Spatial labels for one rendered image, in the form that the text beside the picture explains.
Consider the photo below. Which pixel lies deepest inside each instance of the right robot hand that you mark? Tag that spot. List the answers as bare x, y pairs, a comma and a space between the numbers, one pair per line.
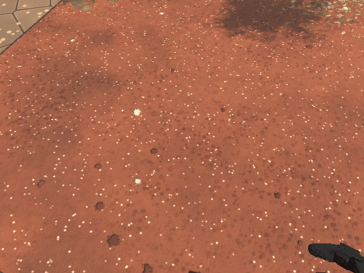
344, 255

